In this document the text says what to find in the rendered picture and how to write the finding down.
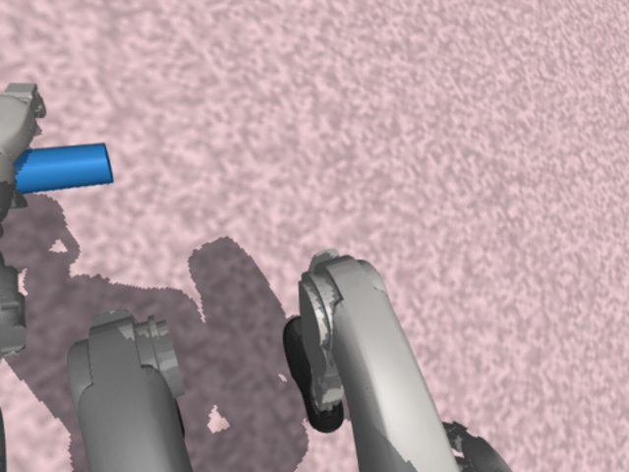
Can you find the left robot arm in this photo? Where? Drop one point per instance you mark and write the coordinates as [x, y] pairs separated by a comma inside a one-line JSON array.
[[13, 330]]

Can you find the can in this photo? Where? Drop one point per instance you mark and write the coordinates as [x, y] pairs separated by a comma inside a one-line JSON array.
[[54, 168]]

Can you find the right robot hand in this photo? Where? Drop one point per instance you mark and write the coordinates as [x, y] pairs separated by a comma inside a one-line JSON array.
[[479, 455]]

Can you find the left robot hand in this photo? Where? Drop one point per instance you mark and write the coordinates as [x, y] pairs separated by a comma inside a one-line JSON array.
[[19, 106]]

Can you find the right robot foot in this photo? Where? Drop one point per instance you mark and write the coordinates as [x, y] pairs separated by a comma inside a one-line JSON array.
[[300, 368]]

